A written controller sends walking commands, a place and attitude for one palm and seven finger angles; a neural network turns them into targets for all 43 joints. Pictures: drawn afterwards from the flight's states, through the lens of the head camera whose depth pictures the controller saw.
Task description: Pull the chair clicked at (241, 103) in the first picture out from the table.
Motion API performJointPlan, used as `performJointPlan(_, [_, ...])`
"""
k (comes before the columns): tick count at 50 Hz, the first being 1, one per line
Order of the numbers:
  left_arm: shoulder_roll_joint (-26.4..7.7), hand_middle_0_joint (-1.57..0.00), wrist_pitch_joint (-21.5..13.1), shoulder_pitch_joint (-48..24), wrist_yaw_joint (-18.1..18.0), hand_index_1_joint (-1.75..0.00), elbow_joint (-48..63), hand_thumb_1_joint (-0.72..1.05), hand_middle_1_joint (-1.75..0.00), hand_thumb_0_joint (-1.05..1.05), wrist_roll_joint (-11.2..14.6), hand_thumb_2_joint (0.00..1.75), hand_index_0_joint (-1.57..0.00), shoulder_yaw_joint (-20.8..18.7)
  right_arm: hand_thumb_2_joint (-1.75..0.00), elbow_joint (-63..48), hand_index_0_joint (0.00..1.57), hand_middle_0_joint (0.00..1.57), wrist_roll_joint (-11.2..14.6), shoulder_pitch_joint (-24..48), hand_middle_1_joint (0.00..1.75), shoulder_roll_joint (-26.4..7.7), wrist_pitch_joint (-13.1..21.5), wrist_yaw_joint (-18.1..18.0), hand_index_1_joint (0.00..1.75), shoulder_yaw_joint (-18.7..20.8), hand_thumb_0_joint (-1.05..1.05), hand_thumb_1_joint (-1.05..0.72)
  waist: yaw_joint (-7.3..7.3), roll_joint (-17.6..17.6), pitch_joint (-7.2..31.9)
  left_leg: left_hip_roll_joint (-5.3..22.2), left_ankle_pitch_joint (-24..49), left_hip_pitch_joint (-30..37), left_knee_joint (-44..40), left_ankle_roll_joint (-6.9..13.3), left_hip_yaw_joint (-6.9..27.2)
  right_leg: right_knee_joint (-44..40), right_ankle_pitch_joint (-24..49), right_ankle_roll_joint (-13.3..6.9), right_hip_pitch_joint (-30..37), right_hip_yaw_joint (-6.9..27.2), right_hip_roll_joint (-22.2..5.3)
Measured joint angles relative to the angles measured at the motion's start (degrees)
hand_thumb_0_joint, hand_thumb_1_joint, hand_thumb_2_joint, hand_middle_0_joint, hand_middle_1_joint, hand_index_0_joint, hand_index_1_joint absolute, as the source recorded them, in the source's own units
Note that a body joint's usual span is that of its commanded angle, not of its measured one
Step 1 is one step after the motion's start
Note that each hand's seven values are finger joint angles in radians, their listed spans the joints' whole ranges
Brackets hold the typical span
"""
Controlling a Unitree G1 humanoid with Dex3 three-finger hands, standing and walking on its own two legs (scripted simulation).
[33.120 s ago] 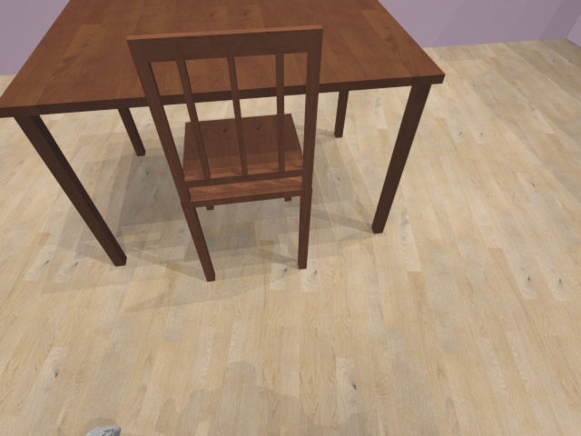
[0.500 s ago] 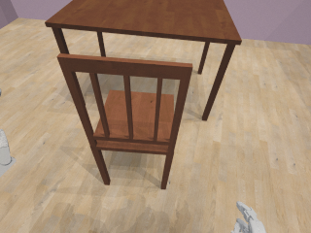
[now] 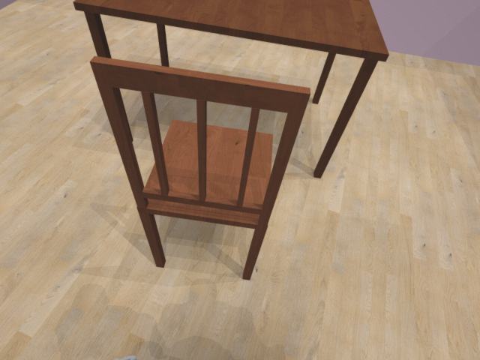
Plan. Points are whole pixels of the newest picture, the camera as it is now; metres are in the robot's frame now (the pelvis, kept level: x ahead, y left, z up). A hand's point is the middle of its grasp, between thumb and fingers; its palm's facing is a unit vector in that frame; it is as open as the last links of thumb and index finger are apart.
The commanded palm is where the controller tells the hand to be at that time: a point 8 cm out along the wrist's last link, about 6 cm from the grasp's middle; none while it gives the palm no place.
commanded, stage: let the arm hang, fingers relaxed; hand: left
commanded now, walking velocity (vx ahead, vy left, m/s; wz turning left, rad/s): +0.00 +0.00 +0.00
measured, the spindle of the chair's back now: (202, 157) +0.55 +0.12 -0.05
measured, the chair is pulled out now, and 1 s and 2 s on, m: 0.53 0.53 0.53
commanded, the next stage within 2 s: look to check the result in 0.72 s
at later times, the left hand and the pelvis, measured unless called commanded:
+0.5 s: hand out of the picture +0.01 +0.16 -0.17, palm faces +0.01 -0.98 -0.19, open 7.3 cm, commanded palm none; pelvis +0.01 -0.01 +0.00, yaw -1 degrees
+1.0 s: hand out of the picture +0.02 +0.16 -0.17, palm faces +0.01 -0.98 -0.19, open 7.3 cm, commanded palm none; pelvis +0.02 -0.01 +0.01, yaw -1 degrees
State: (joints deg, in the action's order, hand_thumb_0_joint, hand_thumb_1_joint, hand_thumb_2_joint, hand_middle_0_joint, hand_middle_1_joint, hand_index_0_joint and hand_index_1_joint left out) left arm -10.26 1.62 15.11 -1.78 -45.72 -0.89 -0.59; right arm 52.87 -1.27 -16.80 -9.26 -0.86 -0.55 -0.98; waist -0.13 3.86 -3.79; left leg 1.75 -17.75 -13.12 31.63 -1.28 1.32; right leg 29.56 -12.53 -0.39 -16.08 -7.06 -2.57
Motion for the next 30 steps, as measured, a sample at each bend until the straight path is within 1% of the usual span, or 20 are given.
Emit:
performJointPlan(5, [-1.4,-0.21,0.2,1.2,0.2,-0.30,-5.7,0.96,-0.30,-0.04,-0.1,0.90,-0.21,0.3,-0.90,2.1,0.20,0.20,0.2,-3.0,0.30,-0.7,-0.3,-0.4,0.30,1.0,0.01,-0.91,-0.69,-2.9,0.9,0.4,0.4,0.9,-1.2,-0.1,-0.2,-1.8,0.8,-0.2,1.1,0.1,0.5])
performJointPlan(12, [-2.0,-0.20,0.0,2.9,0.0,-0.30,-10.3,0.92,-0.30,-0.01,0.1,0.90,-0.20,-0.1,-0.90,4.8,0.20,0.20,0.3,-5.4,0.29,0.4,0.0,-0.3,0.30,0.7,0.01,-0.91,-0.42,-4.9,1.4,0.2,1.2,1.7,-3.1,-0.2,-0.6,-2.2,0.8,-0.3,1.1,0.5,0.4])
performJointPlan(17, [-0.9,-0.20,-0.3,3.6,-0.2,-0.30,-12.0,0.91,-0.30,0.00,0.3,0.90,-0.20,0.2,-0.90,6.2,0.20,0.20,0.5,-5.6,0.29,1.8,0.3,-0.4,0.30,0.3,0.01,-0.91,-0.20,-4.9,1.5,0.3,1.3,2.3,-3.7,-0.3,-0.9,-2.2,0.7,-0.4,1.3,0.7,0.4])
performJointPlan(24, [1.8,-0.20,-0.8,3.4,-0.3,-0.30,-13.2,0.91,-0.30,0.00,0.4,0.90,-0.20,0.9,-0.90,7.3,0.20,0.20,0.6,-4.6,0.30,2.9,0.8,-0.7,0.30,0.1,0.01,-0.91,0.02,-4.0,2.0,0.4,1.2,3.1,-4.1,-0.4,-1.2,-2.3,0.6,-0.5,1.8,1.0,0.6])
performJointPlan(30, [2.1,-0.20,-0.8,3.4,-0.5,-0.30,-14.1,0.93,-0.30,0.02,0.2,0.90,-0.20,0.8,-0.90,7.4,0.20,0.20,0.6,-3.5,0.30,3.4,1.0,-1.0,0.30,0.3,0.01,-0.91,0.19,-3.3,1.9,0.7,1.2,3.3,-4.2,-0.5,-1.3,-2.6,0.7,-0.5,1.9,1.2,0.9])
